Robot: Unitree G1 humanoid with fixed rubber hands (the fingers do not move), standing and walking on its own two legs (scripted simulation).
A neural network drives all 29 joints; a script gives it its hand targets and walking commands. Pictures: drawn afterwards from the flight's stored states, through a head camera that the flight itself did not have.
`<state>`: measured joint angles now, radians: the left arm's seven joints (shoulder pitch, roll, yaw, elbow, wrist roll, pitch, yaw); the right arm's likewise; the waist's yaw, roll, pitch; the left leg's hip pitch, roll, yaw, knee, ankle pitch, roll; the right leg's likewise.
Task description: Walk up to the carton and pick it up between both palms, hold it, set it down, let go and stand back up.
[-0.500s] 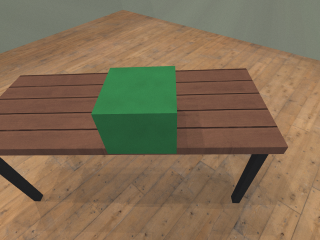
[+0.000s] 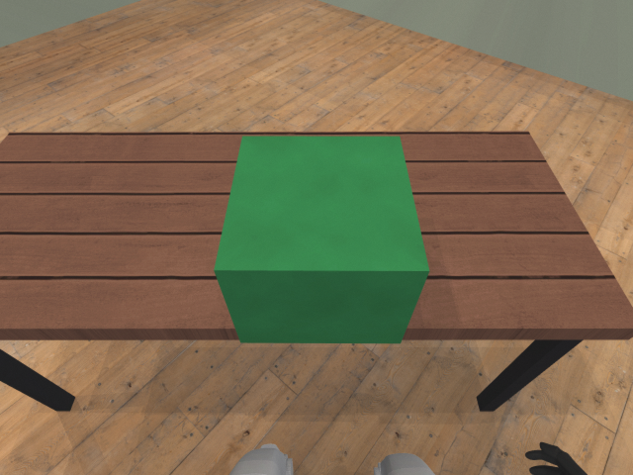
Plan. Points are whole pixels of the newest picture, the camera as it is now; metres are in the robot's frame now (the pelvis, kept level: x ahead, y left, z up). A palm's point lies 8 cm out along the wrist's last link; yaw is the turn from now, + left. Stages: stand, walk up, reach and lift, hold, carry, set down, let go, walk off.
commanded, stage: walk up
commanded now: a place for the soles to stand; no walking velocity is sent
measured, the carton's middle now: (320, 238) +0.47 +0.01 -0.02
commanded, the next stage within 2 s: reach and lift in 1.32 s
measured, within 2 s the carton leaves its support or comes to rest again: neither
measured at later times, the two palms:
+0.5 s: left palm out of the picture +0.06 +0.30 -0.08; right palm out of the picture +0.13 -0.33 -0.08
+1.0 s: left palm out of the picture +0.06 +0.30 -0.08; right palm out of the picture +0.13 -0.33 -0.08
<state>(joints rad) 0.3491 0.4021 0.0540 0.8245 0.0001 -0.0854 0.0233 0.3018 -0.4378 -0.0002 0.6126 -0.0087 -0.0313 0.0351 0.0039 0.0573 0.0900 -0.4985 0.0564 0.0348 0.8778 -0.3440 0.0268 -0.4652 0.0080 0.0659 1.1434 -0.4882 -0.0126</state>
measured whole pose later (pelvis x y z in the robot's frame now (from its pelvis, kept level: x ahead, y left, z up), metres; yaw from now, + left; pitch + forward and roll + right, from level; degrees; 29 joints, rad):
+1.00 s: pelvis +0.01 -0.03 +0.00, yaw -1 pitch -2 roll -1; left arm 0.34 0.40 0.05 0.83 0.00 -0.06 0.02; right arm 0.22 -0.44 0.00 0.67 -0.01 0.00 0.03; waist 0.00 0.05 0.04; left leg -0.48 0.06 0.04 0.86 -0.35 0.03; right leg -0.43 0.01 0.04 0.85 -0.40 0.02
